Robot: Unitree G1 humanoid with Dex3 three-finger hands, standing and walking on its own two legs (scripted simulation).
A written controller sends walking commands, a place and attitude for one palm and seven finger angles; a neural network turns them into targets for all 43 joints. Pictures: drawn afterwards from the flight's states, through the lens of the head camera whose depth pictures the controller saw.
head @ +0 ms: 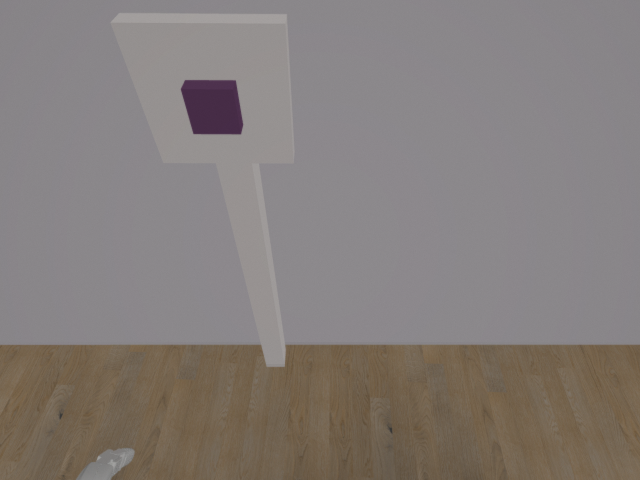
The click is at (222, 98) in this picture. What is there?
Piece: button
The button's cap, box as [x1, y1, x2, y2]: [181, 80, 242, 133]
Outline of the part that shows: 184,81 181,91 193,133 240,133 242,127 242,120 235,80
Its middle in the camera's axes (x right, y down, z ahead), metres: -0.15 -0.18 +0.52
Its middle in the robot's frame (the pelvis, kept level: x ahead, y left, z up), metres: +0.53 +0.17 +0.20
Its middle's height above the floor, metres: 0.97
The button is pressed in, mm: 0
